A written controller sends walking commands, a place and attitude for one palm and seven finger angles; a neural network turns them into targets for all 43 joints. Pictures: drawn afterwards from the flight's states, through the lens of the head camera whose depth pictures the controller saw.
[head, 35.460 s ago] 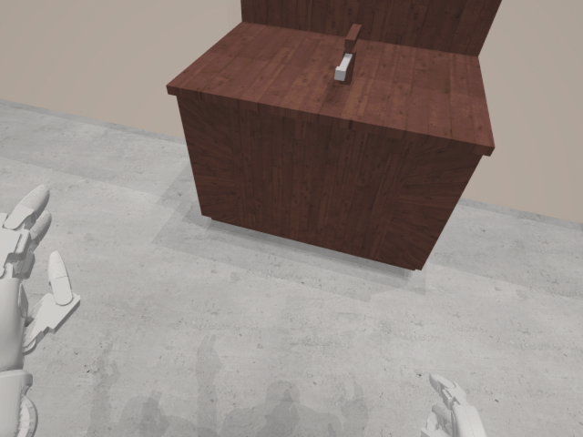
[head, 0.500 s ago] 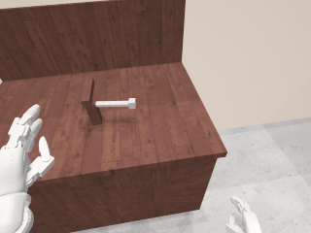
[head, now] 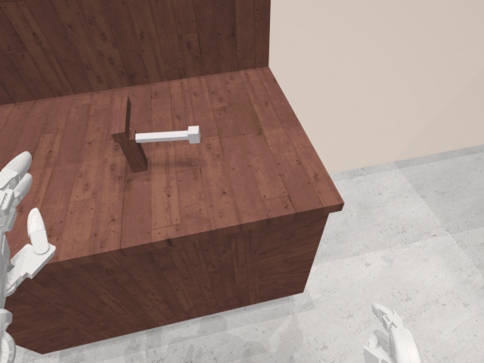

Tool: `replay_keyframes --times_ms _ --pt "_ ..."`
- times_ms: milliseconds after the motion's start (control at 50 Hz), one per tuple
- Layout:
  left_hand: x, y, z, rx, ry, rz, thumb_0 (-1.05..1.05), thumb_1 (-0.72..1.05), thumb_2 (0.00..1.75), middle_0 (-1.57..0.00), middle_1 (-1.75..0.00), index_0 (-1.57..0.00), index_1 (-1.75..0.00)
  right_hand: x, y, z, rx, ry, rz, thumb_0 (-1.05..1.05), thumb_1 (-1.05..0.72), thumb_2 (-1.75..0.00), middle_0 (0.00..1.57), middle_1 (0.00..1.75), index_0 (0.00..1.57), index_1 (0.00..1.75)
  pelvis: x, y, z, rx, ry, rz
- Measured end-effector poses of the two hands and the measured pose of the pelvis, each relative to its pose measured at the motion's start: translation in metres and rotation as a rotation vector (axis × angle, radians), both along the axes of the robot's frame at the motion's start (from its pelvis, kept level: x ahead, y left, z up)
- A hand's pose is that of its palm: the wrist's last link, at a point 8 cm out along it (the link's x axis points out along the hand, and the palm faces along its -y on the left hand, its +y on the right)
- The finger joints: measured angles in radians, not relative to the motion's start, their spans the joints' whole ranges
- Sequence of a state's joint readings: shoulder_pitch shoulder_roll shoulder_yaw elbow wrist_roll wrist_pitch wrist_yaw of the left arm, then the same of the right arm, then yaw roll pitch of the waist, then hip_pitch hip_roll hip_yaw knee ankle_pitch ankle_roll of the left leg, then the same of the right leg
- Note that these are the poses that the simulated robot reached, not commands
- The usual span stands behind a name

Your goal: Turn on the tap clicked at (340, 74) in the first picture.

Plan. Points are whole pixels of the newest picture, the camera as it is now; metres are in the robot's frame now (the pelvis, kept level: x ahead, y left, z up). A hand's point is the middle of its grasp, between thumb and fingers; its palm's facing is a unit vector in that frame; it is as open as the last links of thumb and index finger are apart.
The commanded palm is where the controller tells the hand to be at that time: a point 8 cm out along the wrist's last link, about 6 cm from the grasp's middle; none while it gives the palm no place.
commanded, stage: step back with the hand held close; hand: left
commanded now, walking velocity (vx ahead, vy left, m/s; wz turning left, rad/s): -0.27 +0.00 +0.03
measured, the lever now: (194, 134) +0.57 +0.16 +0.04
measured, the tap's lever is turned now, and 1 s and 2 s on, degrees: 81 81 81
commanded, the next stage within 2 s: stop stepping back and stand still in 1.02 s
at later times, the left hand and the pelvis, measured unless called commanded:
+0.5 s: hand (30, 300) +0.15 +0.23 +0.17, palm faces +0.46 -0.75 -0.47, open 7.4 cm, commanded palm +0.10 +0.27 +0.18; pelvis -0.05 -0.01 -0.01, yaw +2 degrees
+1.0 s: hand out of the picture +0.07 +0.23 +0.15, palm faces +0.43 -0.79 -0.43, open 7.4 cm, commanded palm +0.00 +0.27 +0.18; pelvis -0.13 -0.02 -0.01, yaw +6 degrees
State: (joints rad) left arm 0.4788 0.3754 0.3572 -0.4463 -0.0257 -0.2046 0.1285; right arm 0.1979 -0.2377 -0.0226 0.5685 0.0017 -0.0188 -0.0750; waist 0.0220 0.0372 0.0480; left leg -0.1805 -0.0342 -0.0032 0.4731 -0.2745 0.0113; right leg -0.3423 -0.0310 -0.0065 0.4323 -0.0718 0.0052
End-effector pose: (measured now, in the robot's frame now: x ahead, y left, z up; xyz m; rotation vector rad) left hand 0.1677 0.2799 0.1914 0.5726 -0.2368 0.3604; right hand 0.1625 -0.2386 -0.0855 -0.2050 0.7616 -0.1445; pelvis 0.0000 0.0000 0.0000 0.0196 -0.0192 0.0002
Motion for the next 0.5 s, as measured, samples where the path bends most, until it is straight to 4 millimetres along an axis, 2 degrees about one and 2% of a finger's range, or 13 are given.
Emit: replay_keyframes --times_ms 240,360,500 --pt "-0.031 -0.005 -0.018 -0.045 0.001 0.01 0.01 0.88 0.89 -0.21 -0.31 -0.21 -0.3 -0.034 0.0 -0.001 -0.004 -0.007 0.024 0.01 -0.9 -0.89 0.2 0.3 0.2 0.29 -0.034 -0.002 -0.005 -0.014 0.012 0.012" --pt "-0.046 -0.006 -0.007 0.026 -0.056 0.002 0.01 0.88 0.89 -0.22 -0.31 -0.22 -0.3 -0.052 -0.005 -0.005 -0.014 0.007 0.028 0.01 -0.9 -0.89 0.2 0.3 0.2 0.29 -0.044 -0.008 -0.01 0.001 -0.003 0.033" --pt "-0.061 -0.012 -0.002 0.039 -0.102 0.024 0.01 0.88 0.89 -0.21 -0.31 -0.21 -0.3 -0.06 -0.013 -0.013 -0.013 0.017 0.039 0.01 -0.9 -0.89 0.2 0.3 0.2 0.29 -0.053 -0.014 -0.014 -0.001 0.0 0.038"
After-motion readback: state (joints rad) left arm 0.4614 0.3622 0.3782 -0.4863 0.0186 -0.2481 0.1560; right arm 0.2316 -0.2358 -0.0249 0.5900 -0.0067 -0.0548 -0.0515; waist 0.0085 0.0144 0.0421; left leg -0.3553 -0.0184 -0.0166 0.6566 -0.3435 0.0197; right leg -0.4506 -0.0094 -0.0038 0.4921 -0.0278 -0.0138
